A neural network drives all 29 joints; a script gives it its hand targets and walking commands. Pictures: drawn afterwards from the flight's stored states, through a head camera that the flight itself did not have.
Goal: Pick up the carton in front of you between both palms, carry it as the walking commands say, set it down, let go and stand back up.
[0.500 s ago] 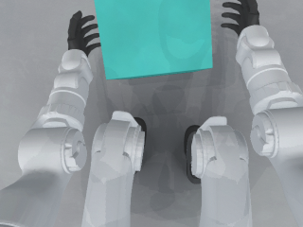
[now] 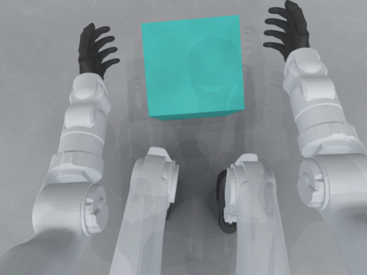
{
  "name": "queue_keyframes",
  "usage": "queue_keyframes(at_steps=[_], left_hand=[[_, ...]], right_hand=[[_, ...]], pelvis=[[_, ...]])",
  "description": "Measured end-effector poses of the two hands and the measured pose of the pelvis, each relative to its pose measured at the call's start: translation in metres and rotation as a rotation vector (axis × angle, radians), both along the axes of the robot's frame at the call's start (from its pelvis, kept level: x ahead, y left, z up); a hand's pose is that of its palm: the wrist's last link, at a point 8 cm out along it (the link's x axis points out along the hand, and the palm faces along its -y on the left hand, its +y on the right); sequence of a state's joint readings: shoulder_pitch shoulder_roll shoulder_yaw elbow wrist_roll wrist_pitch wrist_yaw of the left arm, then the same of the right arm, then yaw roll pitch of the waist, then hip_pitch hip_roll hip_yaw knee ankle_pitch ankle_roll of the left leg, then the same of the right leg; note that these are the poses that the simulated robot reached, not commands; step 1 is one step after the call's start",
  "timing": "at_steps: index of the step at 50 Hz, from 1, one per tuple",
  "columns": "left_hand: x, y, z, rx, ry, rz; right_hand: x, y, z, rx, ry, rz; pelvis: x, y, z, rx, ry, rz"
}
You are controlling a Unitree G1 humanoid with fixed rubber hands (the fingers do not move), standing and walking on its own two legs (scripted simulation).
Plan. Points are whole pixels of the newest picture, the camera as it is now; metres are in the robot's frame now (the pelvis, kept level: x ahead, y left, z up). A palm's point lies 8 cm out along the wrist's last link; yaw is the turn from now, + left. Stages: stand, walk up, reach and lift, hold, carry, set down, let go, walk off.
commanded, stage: set down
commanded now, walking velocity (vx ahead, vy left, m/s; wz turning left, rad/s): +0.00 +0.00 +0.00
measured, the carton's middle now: (192, 79) +0.50 +0.03 -0.31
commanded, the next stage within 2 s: let go in 0.68 s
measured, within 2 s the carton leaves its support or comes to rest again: neither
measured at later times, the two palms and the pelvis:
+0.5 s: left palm (34, 39) +0.47 +0.22 +0.03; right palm (359, 5) +0.53 -0.17 +0.02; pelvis +0.03 -0.01 +0.13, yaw +0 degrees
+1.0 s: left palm out of the picture +0.42 +0.22 +0.15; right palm out of the picture +0.46 -0.20 +0.15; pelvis +0.08 -0.01 +0.27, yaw -2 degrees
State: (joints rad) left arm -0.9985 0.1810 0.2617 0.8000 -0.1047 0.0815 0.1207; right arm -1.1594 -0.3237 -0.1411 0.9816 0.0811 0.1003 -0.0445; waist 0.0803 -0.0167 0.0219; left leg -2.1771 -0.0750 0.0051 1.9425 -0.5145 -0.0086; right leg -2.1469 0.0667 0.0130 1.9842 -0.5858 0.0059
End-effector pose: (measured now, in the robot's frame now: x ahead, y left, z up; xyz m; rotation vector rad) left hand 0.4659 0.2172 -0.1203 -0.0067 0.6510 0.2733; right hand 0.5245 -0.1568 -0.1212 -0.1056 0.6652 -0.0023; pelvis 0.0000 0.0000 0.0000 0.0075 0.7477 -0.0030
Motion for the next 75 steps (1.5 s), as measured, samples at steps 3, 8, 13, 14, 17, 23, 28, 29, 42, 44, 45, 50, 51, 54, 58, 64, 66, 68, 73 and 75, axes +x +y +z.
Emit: queue_keyframes(at_steps=[3, 8, 13, 14, 17, 23, 28, 29, 42, 44, 45, 50, 51, 54, 58, 64, 66, 68, 73, 75], left_hand=[[0.000, -0.002, 0.012, -0.015, 0.010, 0.004], [0.004, -0.004, 0.033, 0.005, 0.011, 0.001], [0.009, 0.001, 0.057, 0.030, 0.014, -0.011], [0.009, 0.001, 0.062, 0.024, 0.016, -0.011], [0.009, -0.002, 0.081, 0.004, 0.003, -0.025], [0.005, 0.004, 0.135, 0.026, -0.005, -0.032], [-0.005, 0.006, 0.169, 0.013, 0.012, -0.019], [-0.006, 0.006, 0.174, 0.004, 0.013, -0.010], [0.000, 0.003, 0.233, 0.036, 0.034, -0.074], [-0.006, 0.004, 0.243, 0.049, 0.051, -0.113], [-0.011, 0.003, 0.248, 0.054, 0.058, -0.141], [-0.041, 0.006, 0.274, 0.078, 0.140, -0.234], [-0.048, 0.008, 0.279, 0.085, 0.153, -0.241], [-0.063, 0.014, 0.298, 0.089, 0.163, -0.242], [-0.080, 0.019, 0.321, 0.092, 0.159, -0.229], [-0.114, 0.018, 0.353, 0.084, 0.161, -0.224], [-0.131, 0.019, 0.359, 0.077, 0.181, -0.214], [-0.147, 0.018, 0.366, 0.078, 0.200, -0.215], [-0.169, 0.011, 0.386, 0.068, 0.171, -0.210], [-0.172, 0.010, 0.391, 0.075, 0.161, -0.217]], right_hand=[[-0.002, -0.004, 0.014, -0.008, 0.010, -0.001], [0.001, -0.008, 0.030, 0.006, 0.009, -0.002], [0.003, -0.017, 0.052, 0.007, 0.001, -0.004], [0.003, -0.018, 0.056, 0.001, 0.003, 0.001], [0.002, -0.019, 0.073, 0.005, -0.005, 0.003], [0.006, -0.014, 0.127, 0.031, -0.039, 0.017], [-0.002, -0.014, 0.157, 0.011, -0.003, 0.027], [-0.002, -0.015, 0.163, 0.010, -0.004, 0.022], [-0.003, -0.025, 0.226, -0.025, 0.008, -0.003], [-0.013, -0.032, 0.238, -0.062, 0.009, -0.028], [-0.021, -0.036, 0.245, -0.074, 0.011, -0.043], [-0.069, -0.044, 0.269, -0.100, 0.094, -0.074], [-0.075, -0.043, 0.274, -0.094, 0.101, -0.077], [-0.092, -0.042, 0.286, -0.083, 0.113, -0.069], [-0.104, -0.043, 0.304, -0.077, 0.095, -0.061], [-0.136, -0.050, 0.332, -0.078, 0.092, -0.047], [-0.153, -0.052, 0.339, -0.080, 0.108, -0.040], [-0.170, -0.055, 0.347, -0.074, 0.122, -0.042], [-0.199, -0.068, 0.366, -0.082, 0.124, -0.048], [-0.208, -0.073, 0.373, -0.085, 0.121, -0.041]], pelvis=[[-0.002, 0.000, 0.015, -0.002, 0.010, -0.001], [-0.002, 0.000, 0.037, -0.006, 0.030, -0.006], [0.006, -0.001, 0.059, -0.004, 0.051, -0.010], [0.008, -0.002, 0.064, -0.002, 0.058, -0.011], [0.014, -0.003, 0.080, 0.002, 0.073, -0.012], [0.028, -0.006, 0.117, 0.013, 0.056, -0.014], [0.038, -0.010, 0.150, 0.016, 0.053, -0.011], [0.039, -0.010, 0.156, 0.014, 0.050, -0.012], [0.052, -0.012, 0.220, 0.005, -0.007, -0.020], [0.060, -0.010, 0.230, 0.002, -0.021, -0.020], [0.064, -0.010, 0.235, 0.000, -0.030, -0.019], [0.083, -0.005, 0.266, -0.011, -0.116, -0.019], [0.087, -0.004, 0.271, -0.013, -0.134, -0.020], [0.096, 0.000, 0.284, -0.014, -0.185, -0.022], [0.106, 0.005, 0.298, -0.017, -0.249, -0.015], [0.121, 0.007, 0.317, -0.016, -0.355, -0.012], [0.126, 0.006, 0.323, -0.014, -0.396, -0.016], [0.130, 0.004, 0.328, -0.012, -0.442, -0.016], [0.137, -0.001, 0.337, -0.004, -0.543, -0.009], [0.137, -0.003, 0.339, -0.002, -0.586, -0.010]])
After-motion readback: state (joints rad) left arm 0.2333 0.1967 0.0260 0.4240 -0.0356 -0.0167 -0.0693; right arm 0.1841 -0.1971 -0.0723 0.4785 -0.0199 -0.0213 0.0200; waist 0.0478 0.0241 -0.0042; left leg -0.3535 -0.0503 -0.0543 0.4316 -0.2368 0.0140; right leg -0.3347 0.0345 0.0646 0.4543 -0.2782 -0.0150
